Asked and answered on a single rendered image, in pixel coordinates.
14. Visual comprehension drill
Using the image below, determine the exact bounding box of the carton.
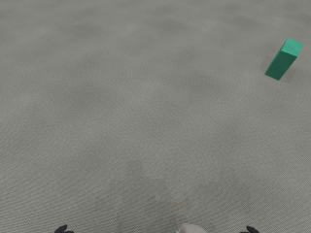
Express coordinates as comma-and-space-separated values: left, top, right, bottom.
265, 38, 303, 81

